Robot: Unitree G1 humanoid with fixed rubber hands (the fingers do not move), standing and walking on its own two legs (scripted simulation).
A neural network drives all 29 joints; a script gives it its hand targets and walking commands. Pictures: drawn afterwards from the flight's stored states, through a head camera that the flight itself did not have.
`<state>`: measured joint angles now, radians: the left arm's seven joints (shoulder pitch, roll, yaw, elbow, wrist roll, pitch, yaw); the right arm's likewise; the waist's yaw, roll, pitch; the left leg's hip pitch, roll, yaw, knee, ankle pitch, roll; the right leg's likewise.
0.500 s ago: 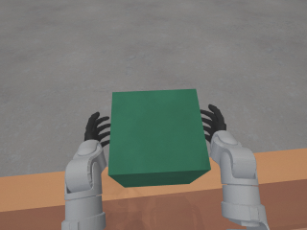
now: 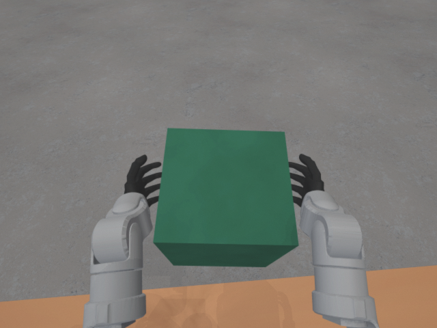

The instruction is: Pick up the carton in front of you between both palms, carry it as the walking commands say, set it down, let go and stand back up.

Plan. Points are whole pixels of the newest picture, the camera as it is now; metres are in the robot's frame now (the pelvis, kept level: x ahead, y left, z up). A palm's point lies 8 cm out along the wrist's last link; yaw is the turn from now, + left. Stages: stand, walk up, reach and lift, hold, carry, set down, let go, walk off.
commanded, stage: carry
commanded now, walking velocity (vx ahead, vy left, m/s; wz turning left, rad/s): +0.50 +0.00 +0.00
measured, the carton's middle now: (222, 206) +0.36 +0.00 +0.03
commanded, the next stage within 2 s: none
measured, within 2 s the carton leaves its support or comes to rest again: neither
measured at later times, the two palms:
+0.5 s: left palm (174, 131) +0.67 +0.13 -0.03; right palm (273, 123) +0.69 -0.17 -0.03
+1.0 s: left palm (185, 94) +1.06 +0.13 -0.15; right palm (255, 95) +1.03 -0.17 -0.15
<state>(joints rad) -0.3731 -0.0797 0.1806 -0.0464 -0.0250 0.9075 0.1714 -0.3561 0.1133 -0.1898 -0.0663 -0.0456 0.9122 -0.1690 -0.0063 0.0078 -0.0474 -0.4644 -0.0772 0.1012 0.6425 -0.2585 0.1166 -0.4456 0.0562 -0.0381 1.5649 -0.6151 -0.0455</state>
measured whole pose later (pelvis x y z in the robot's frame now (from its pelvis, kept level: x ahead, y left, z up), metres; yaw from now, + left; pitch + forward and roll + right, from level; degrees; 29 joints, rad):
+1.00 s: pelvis +0.73 -0.01 -0.21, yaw +0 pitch +6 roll +0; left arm -0.34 -0.11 0.21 -0.05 -0.01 0.92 0.17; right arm -0.31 0.12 -0.18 -0.07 -0.01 0.93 -0.19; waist -0.05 0.00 -0.02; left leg -0.47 -0.06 0.11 0.62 -0.26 0.11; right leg -0.64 0.00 0.02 1.45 -0.47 -0.03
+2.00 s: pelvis +1.34 +0.00 -0.19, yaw -2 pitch +3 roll -1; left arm 0.07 -0.13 0.03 -0.44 0.08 1.18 0.13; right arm 0.07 0.13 -0.03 -0.41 -0.06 1.16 -0.14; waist -0.03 0.00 -0.14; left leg -0.19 0.01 0.21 0.31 -0.19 0.07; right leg -0.54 -0.09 -0.09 0.88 -0.25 0.01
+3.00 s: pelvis +1.95 +0.00 -0.18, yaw -2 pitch +4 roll -1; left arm 0.06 -0.13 0.02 -0.53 0.07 1.18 0.12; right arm 0.07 0.13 -0.03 -0.51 -0.05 1.16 -0.13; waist -0.03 -0.01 -0.08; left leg -0.17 0.04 0.23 0.28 -0.19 0.05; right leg -0.56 -0.10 -0.10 0.86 -0.23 0.01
